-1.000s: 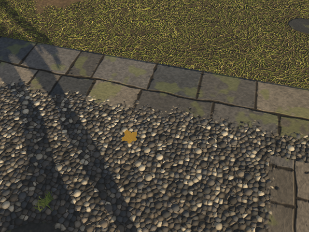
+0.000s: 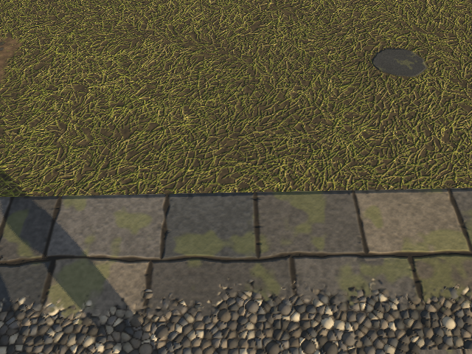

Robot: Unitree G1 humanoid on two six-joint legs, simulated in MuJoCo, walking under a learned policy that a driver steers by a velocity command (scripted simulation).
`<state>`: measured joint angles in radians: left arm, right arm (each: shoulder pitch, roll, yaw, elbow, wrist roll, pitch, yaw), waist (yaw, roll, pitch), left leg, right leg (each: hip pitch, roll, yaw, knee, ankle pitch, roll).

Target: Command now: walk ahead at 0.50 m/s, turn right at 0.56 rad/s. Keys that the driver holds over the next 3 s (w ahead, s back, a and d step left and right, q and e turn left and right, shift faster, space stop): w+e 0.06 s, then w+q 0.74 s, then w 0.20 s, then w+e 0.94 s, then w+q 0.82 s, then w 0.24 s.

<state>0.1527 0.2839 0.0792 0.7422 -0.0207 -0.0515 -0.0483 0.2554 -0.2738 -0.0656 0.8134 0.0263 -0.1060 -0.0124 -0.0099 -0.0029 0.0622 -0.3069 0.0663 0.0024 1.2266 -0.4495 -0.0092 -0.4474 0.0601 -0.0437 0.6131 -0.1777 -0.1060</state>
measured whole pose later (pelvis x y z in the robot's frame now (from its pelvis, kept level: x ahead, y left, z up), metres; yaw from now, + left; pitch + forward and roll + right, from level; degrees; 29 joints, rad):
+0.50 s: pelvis +0.30 +0.05 +0.00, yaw +3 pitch +3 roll +0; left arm 0.31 0.29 0.06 0.83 0.01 -0.05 0.01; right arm 0.12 -0.27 -0.05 0.70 0.01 -0.10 0.05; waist 0.03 0.00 0.02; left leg -0.53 -0.05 0.04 0.60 -0.12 0.10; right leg -0.10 0.03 -0.01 0.82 -0.47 -0.03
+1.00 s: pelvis +0.59 +0.05 +0.00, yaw +18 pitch +3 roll -1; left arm 0.10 0.26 0.04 0.67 0.01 -0.13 -0.02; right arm 0.37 -0.29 -0.06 0.76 0.02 -0.04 -0.01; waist -0.05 0.03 -0.01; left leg -0.23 -0.10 -0.19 0.91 -0.48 0.05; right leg -0.44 0.05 0.01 0.53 -0.15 -0.03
